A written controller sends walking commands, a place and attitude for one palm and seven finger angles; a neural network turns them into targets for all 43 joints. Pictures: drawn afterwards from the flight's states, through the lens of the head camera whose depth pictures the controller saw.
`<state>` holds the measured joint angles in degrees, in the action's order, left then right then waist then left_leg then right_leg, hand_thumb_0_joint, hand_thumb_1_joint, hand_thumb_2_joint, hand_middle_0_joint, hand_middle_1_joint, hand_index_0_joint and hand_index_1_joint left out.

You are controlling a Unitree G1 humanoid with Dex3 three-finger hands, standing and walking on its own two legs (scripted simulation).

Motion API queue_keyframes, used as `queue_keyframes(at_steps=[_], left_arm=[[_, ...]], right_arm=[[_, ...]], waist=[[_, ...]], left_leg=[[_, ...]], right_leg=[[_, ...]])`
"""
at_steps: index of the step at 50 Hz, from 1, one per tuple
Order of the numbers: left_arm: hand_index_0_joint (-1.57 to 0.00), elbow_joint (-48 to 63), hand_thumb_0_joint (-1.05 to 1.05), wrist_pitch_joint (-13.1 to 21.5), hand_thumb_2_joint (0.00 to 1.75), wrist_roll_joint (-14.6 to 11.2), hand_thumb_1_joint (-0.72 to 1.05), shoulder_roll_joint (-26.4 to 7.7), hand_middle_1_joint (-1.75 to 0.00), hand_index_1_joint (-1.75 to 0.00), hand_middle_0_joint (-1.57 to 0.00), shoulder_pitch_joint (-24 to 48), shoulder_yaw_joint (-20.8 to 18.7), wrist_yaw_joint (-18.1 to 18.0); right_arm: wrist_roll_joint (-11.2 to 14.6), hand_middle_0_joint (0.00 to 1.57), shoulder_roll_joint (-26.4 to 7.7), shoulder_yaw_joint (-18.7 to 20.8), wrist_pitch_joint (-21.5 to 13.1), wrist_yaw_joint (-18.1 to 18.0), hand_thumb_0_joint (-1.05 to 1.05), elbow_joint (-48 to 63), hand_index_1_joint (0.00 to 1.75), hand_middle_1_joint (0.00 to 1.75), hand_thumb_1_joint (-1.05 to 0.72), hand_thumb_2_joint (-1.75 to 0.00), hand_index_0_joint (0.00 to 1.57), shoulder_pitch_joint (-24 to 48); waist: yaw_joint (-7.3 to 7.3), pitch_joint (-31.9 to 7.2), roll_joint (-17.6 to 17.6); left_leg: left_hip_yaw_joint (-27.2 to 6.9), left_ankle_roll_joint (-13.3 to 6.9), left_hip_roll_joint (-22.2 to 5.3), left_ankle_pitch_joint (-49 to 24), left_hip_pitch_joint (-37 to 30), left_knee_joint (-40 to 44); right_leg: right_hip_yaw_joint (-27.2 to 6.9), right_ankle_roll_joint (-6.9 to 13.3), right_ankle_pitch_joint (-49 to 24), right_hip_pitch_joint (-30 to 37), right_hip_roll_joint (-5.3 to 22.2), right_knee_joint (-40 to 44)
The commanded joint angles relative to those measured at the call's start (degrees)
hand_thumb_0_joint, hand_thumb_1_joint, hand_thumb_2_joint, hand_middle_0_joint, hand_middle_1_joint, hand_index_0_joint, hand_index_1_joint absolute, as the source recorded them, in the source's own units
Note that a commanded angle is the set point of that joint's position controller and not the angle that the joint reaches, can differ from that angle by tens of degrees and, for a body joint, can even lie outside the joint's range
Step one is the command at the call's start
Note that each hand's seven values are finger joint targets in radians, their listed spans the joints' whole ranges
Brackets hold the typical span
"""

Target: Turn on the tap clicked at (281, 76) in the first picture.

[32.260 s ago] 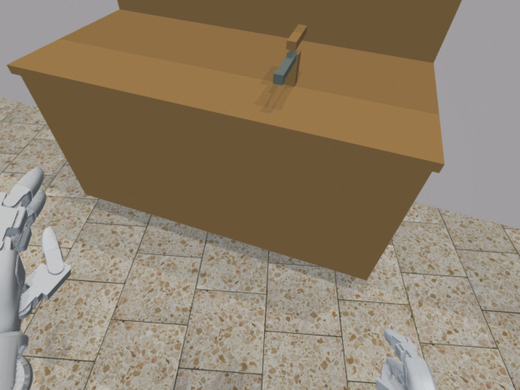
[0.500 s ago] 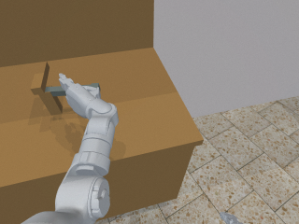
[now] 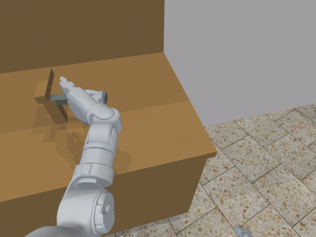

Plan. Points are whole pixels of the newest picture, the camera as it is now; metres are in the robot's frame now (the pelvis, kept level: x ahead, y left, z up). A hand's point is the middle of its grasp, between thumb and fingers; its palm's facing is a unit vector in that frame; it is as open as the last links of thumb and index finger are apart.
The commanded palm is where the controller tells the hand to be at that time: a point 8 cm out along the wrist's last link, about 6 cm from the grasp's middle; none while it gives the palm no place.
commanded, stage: lift the hand up off the lever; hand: left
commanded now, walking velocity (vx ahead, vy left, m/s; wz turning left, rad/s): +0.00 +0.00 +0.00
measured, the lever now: (102, 97) +0.50 +0.20 +0.08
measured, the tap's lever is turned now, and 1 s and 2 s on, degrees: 80 80 80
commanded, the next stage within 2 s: draw the hand back beside the body in 0.22 s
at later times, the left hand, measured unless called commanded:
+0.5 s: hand (111, 96) +0.41 +0.14 +0.16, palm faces +0.42 -0.91 -0.06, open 7.8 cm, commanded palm +0.34 +0.20 +0.16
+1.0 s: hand (75, 136) +0.28 +0.19 +0.16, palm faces +0.22 -0.95 -0.24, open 7.7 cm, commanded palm +0.25 +0.24 +0.17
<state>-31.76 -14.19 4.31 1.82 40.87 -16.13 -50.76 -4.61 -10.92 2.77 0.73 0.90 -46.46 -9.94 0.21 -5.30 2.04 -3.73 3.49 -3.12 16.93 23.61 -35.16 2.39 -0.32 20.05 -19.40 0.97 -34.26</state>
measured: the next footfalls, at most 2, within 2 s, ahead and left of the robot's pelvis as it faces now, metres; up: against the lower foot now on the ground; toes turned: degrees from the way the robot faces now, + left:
none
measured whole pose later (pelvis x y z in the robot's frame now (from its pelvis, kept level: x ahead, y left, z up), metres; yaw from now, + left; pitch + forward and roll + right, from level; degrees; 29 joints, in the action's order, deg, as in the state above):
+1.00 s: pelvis +0.00 +0.01 +0.02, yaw -2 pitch -5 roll +0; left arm 5.2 4.9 -3.3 -15.5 -3.6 -6.8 -5.6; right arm -0.1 -11.5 -0.6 -1.6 -3.3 -36.4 -8.3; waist -2.0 2.2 3.2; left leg -0.7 2.7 -3.4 12.8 6.7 -24.1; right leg -0.1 -1.0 14.9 -3.6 1.0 -23.1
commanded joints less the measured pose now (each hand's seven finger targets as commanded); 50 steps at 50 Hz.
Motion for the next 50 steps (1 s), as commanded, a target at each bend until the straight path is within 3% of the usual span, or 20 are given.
queue_keyframes(at_steps=[1, 2, 3, 6, 12, 16, 17, 18, 19, 22, 26, 27, 28, 30, 33, 39, 40, 42, 45, 50], left_arm=[[-0.15, 13.82, 0.00, 2.49, 0.90, 2.46, 0.90, -6.08, -0.15, -0.15, -0.15, 26.73, 3.94, -0.41], [-0.15, 13.06, 0.00, 2.21, 0.90, 2.42, 0.90, -8.59, -0.15, -0.15, -0.15, 25.39, 1.75, -0.21], [-0.15, 13.89, 0.00, 1.98, 0.90, 2.06, 0.90, -6.06, -0.15, -0.15, -0.15, 25.76, 3.80, -0.01], [-0.15, 13.00, 0.00, 1.12, 0.90, 1.73, 0.90, -4.92, -0.15, -0.15, -0.15, 25.17, 4.61, 0.20], [-0.15, 16.14, 0.00, 1.61, 0.90, 2.42, 0.90, -6.85, -0.15, -0.15, -0.15, 25.58, 3.46, 0.04], [-0.15, 16.93, 0.00, 1.20, 0.90, 2.02, 0.90, -5.00, -0.15, -0.15, -0.15, 23.89, 4.93, 0.33], [-0.15, 20.67, 0.00, 1.60, 0.90, 4.66, 0.90, -5.94, -0.15, -0.15, -0.15, 20.11, 13.38, 10.02], [-0.15, 24.23, 0.00, 2.64, 0.90, 3.13, 0.90, -9.21, -0.16, -0.16, -0.15, 19.21, 10.13, 14.46], [-0.15, 27.79, 0.00, 3.47, 0.90, 2.56, 0.90, -10.60, -0.16, -0.16, -0.15, 16.87, 10.66, 18.25], [-0.16, 29.07, 0.00, 4.55, 0.90, -2.63, 0.90, -15.34, -0.17, -0.17, -0.16, 1.92, 6.69, 29.33], [-0.16, 37.55, 0.00, 1.56, 0.90, -7.67, 0.90, -15.97, -0.18, -0.18, -0.16, -6.38, 3.07, 29.59], [-0.16, 35.28, 0.00, 6.54, 0.90, -6.46, 0.90, -26.21, -0.18, -0.18, -0.16, -14.65, 2.30, 34.81], [-0.16, 37.26, 0.00, 9.75, 0.90, -7.31, 0.90, -26.84, -0.19, -0.19, -0.16, -16.02, 1.36, 37.30], [-0.16, 44.37, 0.00, 14.65, 0.90, -7.32, 0.90, -26.09, -0.19, -0.19, -0.16, -13.76, 4.92, 40.37], [-0.17, 50.01, 0.00, 18.58, 0.90, -6.98, 0.90, -26.06, -0.20, -0.20, -0.17, -14.26, 7.04, 42.08], [-0.17, 45.54, 0.00, 21.39, 0.90, -6.99, 0.90, -23.89, -0.22, -0.22, -0.17, -20.22, 9.18, 43.25], [-0.17, 45.80, 0.00, 21.77, 0.90, -7.02, 0.90, -24.37, -0.22, -0.22, -0.17, -20.94, 8.68, 43.34], [-0.18, 46.25, 0.00, 22.40, 0.90, -6.92, 0.90, -25.47, -0.23, -0.23, -0.18, -24.44, 6.76, 43.53], [-0.18, 47.91, 0.00, 23.02, 0.90, -7.34, 0.90, -26.61, -0.24, -0.24, -0.18, -29.75, 4.46, 43.78], [-0.18, 53.46, 0.00, 23.66, 0.90, -7.64, 0.90, -27.79, -0.25, -0.25, -0.18, -33.78, 2.48, 44.22]], right_arm=[[0.22, 0.20, -6.26, 1.47, -2.21, -0.12, 0.00, 7.52, 0.30, 0.30, -0.90, -0.90, 0.20, 5.16], [0.32, 0.20, -6.63, 1.65, -1.78, -0.38, 0.00, 7.16, 0.30, 0.30, -0.90, -0.90, 0.20, 5.22], [0.50, 0.20, -6.19, 1.26, -1.75, -0.24, 0.00, 7.77, 0.30, 0.30, -0.90, -0.90, 0.20, 5.51], [0.72, 0.20, -6.14, 1.13, -1.47, -0.29, 0.00, 7.76, 0.30, 0.30, -0.90, -0.90, 0.20, 6.23], [0.47, 0.20, -6.19, 1.43, -1.48, -0.29, 0.00, 7.69, 0.30, 0.30, -0.90, -0.90, 0.20, 6.42], [0.63, 0.20, -5.91, 1.23, -1.28, -0.31, 0.00, 8.32, 0.30, 0.30, -0.90, -0.90, 0.20, 7.15], [1.04, 0.20, -7.57, 1.54, 0.69, -1.71, 0.00, 8.13, 0.30, 0.30, -0.90, -0.90, 0.20, 4.74], [2.14, 0.20, -7.32, 1.67, 0.98, -2.56, 0.00, 10.74, 0.30, 0.30, -0.90, -0.90, 0.20, 4.41], [2.60, 0.20, -6.98, 1.32, 1.37, -3.31, 0.00, 11.86, 0.30, 0.30, -0.90, -0.90, 0.20, 4.60], [4.28, 0.20, -6.73, 0.33, 2.73, -4.79, 0.00, 14.05, 0.30, 0.30, -0.90, -0.90, 0.20, 4.94], [5.87, 0.20, -5.75, -1.39, 2.14, -5.44, 0.00, 17.30, 0.30, 0.30, -0.90, -0.90, 0.20, 9.97], [4.43, 0.20, -6.67, -0.55, 1.50, -4.65, 0.00, 15.66, 0.30, 0.30, -0.90, -0.90, 0.20, 5.14], [4.77, 0.20, -6.32, -0.66, 1.02, -4.44, 0.00, 17.21, 0.30, 0.30, -0.90, -0.90, 0.20, 6.06], [4.99, 0.20, -6.12, -0.77, -0.77, -4.29, 0.00, 18.62, 0.30, 0.30, -0.90, -0.90, 0.20, 7.10], [4.96, 0.20, -6.75, -0.72, -3.36, -4.33, 0.00, 18.80, 0.30, 0.30, -0.90, -0.90, 0.20, 7.22], [4.96, 0.20, -7.45, -1.01, -5.36, -4.69, 0.00, 17.84, 0.30, 0.30, -0.90, -0.90, 0.20, 7.45], [4.95, 0.20, -7.59, -0.96, -5.43, -4.74, 0.00, 17.88, 0.30, 0.30, -0.90, -0.90, 0.20, 7.53], [4.91, 0.20, -7.52, -1.05, -5.24, -4.82, 0.00, 17.75, 0.30, 0.30, -0.90, -0.90, 0.20, 8.00], [4.63, 0.20, -7.22, -1.17, -4.95, -4.69, 0.00, 18.42, 0.30, 0.30, -0.90, -0.90, 0.20, 8.28], [4.49, 0.20, -6.74, -1.45, -5.08, -4.65, 0.00, 19.31, 0.30, 0.30, -0.90, -0.90, 0.20, 8.69]], waist=[[0.11, -18.43, -4.10], [-0.46, -18.56, -3.76], [-0.32, -18.31, -3.65], [0.04, -16.47, -5.23], [-0.80, -18.20, -3.40], [-0.67, -18.07, -5.13], [2.33, -17.77, -8.52], [0.83, -19.79, -6.83], [0.13, -21.07, -4.91], [-1.97, -16.56, -4.83], [-4.51, -10.58, -5.54], [-1.88, -7.34, -5.96], [-2.78, -7.13, -4.98], [-1.74, -6.31, -1.64], [-0.80, -5.23, 2.37], [-0.68, -0.61, -2.63], [-0.79, -1.56, -3.57], [-1.68, -1.81, 0.34], [-2.35, -2.58, -2.50], [-2.74, -1.61, 0.49]], left_leg=[[5.56, -2.63, 3.08, -20.33, -10.71, 2.03], [5.24, -2.46, 3.05, -20.50, -10.74, 2.53], [5.48, -2.45, 3.06, -21.06, -10.96, 2.74], [5.61, -2.62, 3.04, -20.07, -10.46, 2.88], [5.33, -2.26, 2.82, -22.96, -12.30, 2.73], [5.94, -2.60, 2.98, -23.09, -11.73, 2.38], [6.26, -3.47, 2.74, -23.81, -13.78, 2.80], [6.70, -4.15, 3.04, -24.93, -14.90, 3.07], [6.83, -4.41, 3.19, -26.22, -16.67, 3.34], [6.33, -4.33, 2.65, -25.72, -16.60, 5.16], [6.91, -4.13, 2.71, -22.02, -15.95, 8.00], [6.55, -4.64, 1.90, -19.55, -17.75, 8.49], [7.24, -4.99, 2.41, -19.18, -17.37, 9.34], [7.34, -5.00, 2.42, -18.44, -19.66, 9.85], [6.85, -4.79, 2.25, -17.61, -22.94, 10.33], [6.09, -4.89, 2.26, -11.98, -22.71, 12.35], [6.04, -5.03, 2.34, -11.96, -22.94, 12.54], [5.93, -4.73, 2.48, -12.05, -23.27, 13.25], [5.78, -4.71, 2.12, -13.25, -22.26, 13.46], [5.54, -4.30, 2.00, -13.59, -21.66, 13.84]], right_leg=[[3.20, 1.85, -21.12, 5.90, -1.81, 4.20], [3.24, 2.02, -20.94, 6.63, -1.94, 4.40], [3.24, 1.96, -21.86, 6.84, -1.73, 4.25], [3.27, 1.80, -21.33, 6.47, -1.56, 4.94], [3.25, 2.07, -23.28, 7.33, -1.75, 4.63], [3.01, 1.80, -25.41, 8.30, -1.23, 4.56], [1.82, 1.73, -28.85, 9.26, -1.41, 3.18], [1.42, 1.84, -31.26, 11.20, -1.44, 3.44], [0.87, 1.76, -33.64, 13.09, -1.41, 3.35], [0.76, 1.75, -35.01, 15.69, -1.67, 4.79], [1.03, 1.06, -29.80, 16.70, -1.70, 8.45], [0.25, 0.92, -29.80, 14.32, -1.06, 9.26], [-0.08, 0.86, -29.79, 15.34, -1.04, 9.81], [-0.43, 0.91, -28.11, 14.24, -1.06, 10.97], [-0.29, 1.26, -24.89, 12.06, -1.51, 12.48], [0.14, 1.15, -17.58, 10.58, -1.75, 14.56], [0.08, 1.10, -17.61, 11.25, -1.58, 14.57], [-0.01, 1.40, -16.92, 12.16, -1.40, 14.96], [0.25, 1.42, -18.38, 13.93, -1.31, 14.70], [0.37, 1.62, -18.23, 14.25, -1.25, 15.02]])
